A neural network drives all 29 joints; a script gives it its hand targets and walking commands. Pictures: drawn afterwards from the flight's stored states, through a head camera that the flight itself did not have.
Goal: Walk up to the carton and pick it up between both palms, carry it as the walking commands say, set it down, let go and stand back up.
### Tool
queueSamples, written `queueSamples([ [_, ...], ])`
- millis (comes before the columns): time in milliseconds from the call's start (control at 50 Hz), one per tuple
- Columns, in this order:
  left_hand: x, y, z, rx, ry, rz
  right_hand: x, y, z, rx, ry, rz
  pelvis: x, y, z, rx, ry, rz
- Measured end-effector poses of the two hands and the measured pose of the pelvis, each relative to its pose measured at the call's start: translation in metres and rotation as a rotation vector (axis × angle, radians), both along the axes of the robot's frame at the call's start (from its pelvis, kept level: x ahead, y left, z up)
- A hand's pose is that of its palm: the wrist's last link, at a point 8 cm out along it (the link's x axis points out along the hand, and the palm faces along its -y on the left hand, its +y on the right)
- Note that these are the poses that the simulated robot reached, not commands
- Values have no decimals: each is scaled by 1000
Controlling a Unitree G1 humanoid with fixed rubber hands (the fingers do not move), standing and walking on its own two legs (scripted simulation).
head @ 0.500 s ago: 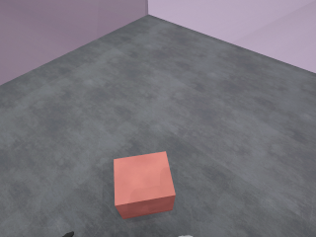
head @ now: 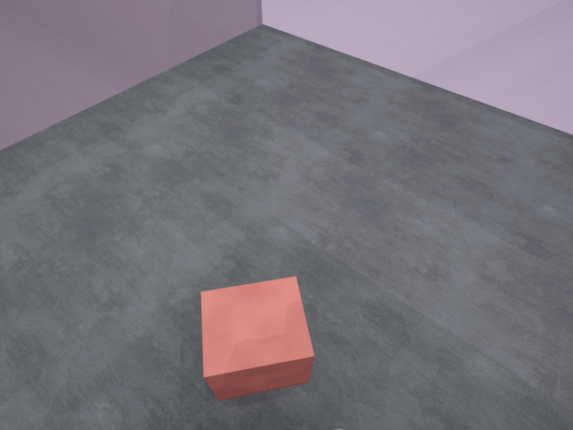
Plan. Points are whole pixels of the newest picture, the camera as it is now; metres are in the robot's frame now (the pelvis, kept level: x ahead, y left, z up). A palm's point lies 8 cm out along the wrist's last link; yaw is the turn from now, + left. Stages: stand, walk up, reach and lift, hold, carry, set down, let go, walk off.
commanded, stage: walk up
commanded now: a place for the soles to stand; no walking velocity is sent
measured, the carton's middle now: (257, 339) +0.45 +0.10 -0.63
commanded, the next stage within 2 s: reach and lift in 0.36 s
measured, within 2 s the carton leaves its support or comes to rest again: neither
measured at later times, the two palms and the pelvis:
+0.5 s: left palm (98, 422) +0.14 +0.27 -0.10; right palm (459, 411) +0.17 -0.26 -0.12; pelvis -0.01 +0.00 -0.01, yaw +9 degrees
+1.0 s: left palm (112, 381) +0.20 +0.29 -0.14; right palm (426, 381) +0.22 -0.23 -0.15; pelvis -0.03 +0.00 -0.05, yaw +13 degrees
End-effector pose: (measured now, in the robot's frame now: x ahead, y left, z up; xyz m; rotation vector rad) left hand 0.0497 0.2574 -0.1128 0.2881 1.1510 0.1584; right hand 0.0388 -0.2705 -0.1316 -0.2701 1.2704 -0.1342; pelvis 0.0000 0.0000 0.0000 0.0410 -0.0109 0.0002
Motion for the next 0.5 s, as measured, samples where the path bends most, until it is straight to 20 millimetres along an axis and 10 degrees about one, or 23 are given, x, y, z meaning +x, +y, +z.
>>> queueSamples([
  [360, 9, 1, -5, 15, 36, 4, 0, -5, -4, -11, 42, -27, 10, -1, -2, -2, 4, -2],
  [500, 88, 15, 12, 26, -59, -5, 133, 14, 12, 14, -171, 23, -9, 0, -15, -36, 50, 161],
])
